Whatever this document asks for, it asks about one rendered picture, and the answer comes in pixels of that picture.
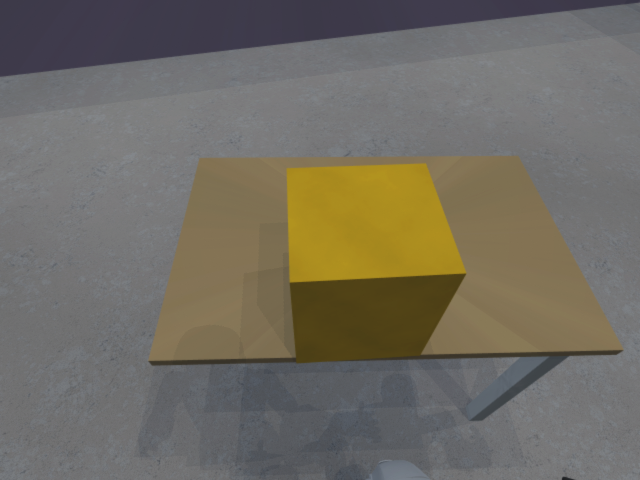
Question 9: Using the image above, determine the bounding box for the robot right thigh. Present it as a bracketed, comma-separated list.
[365, 460, 431, 480]

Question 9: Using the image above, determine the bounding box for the table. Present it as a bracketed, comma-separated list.
[148, 156, 624, 421]

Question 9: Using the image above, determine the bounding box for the carton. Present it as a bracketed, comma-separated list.
[287, 163, 467, 363]

